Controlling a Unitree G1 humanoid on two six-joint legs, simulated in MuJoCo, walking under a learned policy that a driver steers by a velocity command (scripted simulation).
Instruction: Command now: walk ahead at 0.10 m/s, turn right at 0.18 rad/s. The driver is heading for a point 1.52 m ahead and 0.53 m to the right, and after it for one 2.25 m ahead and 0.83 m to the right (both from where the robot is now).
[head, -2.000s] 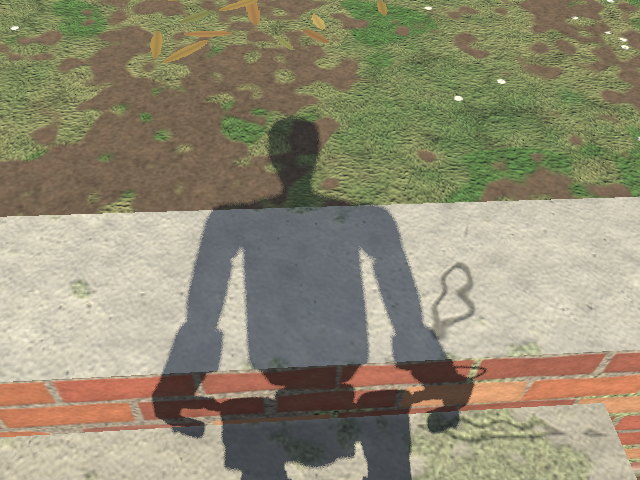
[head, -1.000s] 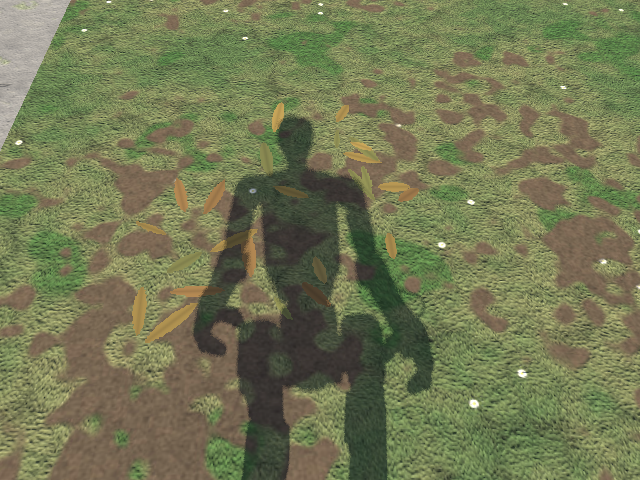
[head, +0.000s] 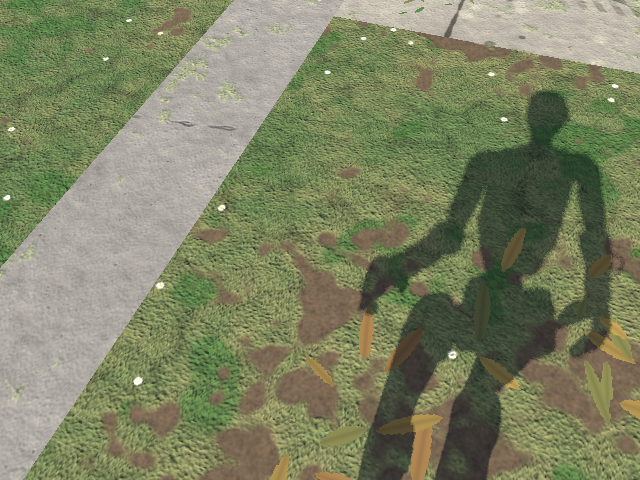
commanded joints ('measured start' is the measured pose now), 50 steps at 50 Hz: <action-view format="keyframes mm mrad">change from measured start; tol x32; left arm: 1 39 133 40 -51 -4 15 5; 50 68 173 31 -76 22 64 9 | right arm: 1 78 -71 -13 -59 -15 33 7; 50 -74 -62 2 -78 12 79 2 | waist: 1 -23 -87 -161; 32 -28 199 -108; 36 3 -301 -139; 50 44 -153 -64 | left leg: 1 -111 78 10 10 34 -19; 15 203 18 51 -701 122 69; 18 70 520 -477 -1025 -77 244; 32 239 387 25 -716 715 170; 37 -285 142 92 -137 -180 -50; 50 -24 117 74 -434 85 -12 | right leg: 1 218 -234 334 -219 324 -163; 15 -33 -105 451 -342 -448 -26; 22 -90 49 62 674 -290 95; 32 74 9 -69 159 -398 66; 37 413 -444 510 -173 497 -206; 50 289 -222 251 -201 178 -153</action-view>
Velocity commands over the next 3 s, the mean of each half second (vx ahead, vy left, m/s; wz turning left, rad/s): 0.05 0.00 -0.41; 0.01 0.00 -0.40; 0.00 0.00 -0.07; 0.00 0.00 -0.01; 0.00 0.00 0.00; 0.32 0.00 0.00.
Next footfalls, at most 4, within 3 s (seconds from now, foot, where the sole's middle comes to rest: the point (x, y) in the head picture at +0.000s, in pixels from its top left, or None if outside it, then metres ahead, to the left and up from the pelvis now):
0.32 left None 0.08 0.10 -0.76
0.70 right None -0.01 -0.11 -0.76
1.10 left None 0.09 0.06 -0.76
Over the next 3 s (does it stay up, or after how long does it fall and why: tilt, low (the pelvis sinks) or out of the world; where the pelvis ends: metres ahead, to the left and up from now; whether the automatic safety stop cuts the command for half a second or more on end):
stays up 0.11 -0.12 0.02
